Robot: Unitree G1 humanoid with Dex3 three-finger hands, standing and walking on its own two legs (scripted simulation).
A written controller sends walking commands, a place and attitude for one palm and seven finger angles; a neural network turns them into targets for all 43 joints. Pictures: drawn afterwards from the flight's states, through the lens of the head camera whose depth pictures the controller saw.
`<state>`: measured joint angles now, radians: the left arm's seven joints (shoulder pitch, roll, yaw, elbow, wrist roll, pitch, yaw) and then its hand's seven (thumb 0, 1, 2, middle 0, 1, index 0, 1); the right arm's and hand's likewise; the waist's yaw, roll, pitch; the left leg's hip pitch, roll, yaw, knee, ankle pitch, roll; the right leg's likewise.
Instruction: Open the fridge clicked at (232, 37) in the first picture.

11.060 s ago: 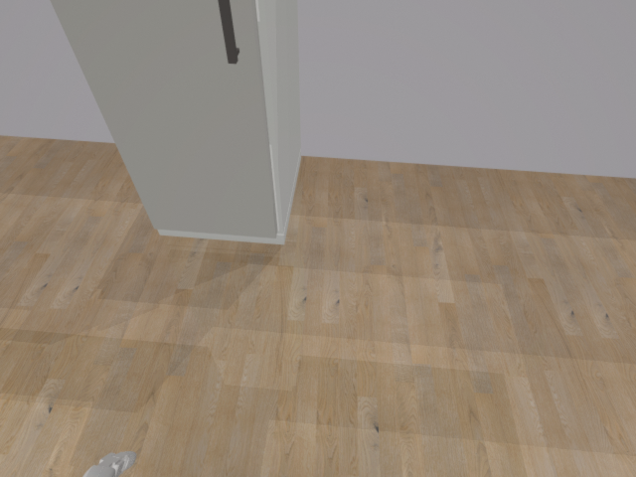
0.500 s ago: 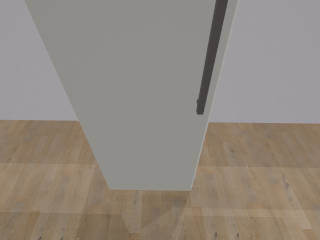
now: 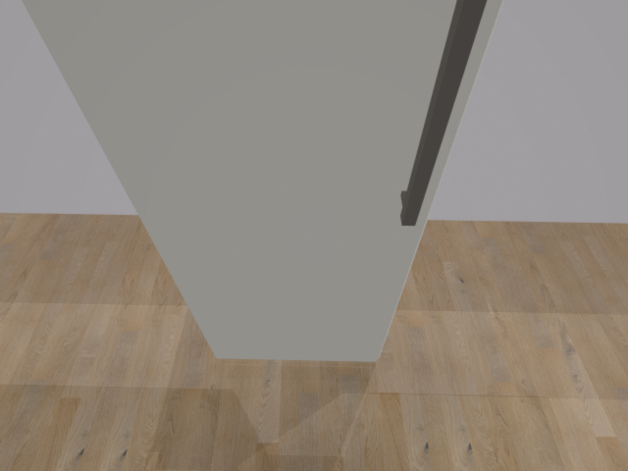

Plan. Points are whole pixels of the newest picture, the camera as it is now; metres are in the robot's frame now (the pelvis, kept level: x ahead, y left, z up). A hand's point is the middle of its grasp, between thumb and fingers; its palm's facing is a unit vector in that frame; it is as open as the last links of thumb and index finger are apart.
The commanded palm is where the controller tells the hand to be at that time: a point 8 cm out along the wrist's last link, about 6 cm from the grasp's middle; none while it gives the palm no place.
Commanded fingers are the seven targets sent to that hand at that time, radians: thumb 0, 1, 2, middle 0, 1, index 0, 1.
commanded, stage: come to a stop and stand still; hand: right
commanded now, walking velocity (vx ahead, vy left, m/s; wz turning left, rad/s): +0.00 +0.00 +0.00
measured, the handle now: (435, 104) +0.48 -0.11 +0.22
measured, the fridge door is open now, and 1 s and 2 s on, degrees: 0 0 0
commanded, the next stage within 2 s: look again from close up in 1.52 s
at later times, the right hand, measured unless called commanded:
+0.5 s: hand out of the picture -0.02 -0.26 -0.15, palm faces +0.03 +0.95 -0.30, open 7.4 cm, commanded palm none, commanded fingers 0.00 -0.90 -0.90 0.20 0.30 0.20 0.30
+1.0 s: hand out of the picture -0.17 -0.31 -0.20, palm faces +0.07 +0.95 -0.30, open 7.4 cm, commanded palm none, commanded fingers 0.00 -0.90 -0.90 0.20 0.30 0.20 0.30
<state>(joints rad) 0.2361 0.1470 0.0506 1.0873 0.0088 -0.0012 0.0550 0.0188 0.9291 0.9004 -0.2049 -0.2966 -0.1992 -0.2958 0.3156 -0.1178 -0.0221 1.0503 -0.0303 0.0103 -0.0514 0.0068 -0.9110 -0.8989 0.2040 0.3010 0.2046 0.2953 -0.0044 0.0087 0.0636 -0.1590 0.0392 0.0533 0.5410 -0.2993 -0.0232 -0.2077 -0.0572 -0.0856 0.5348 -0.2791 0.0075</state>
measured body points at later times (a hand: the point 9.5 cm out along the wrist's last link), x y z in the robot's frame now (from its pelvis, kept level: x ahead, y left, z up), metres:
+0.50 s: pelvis -0.11 -0.03 -0.01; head -0.14 -0.04 +0.44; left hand -0.01 +0.25 -0.12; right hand -0.03 -0.31 -0.13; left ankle -0.06 +0.13 -0.74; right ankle -0.03 -0.12 -0.74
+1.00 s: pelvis -0.22 -0.06 -0.03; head -0.24 -0.09 +0.42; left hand -0.18 +0.24 -0.15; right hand -0.18 -0.36 -0.18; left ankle -0.16 +0.10 -0.69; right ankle -0.12 -0.14 -0.74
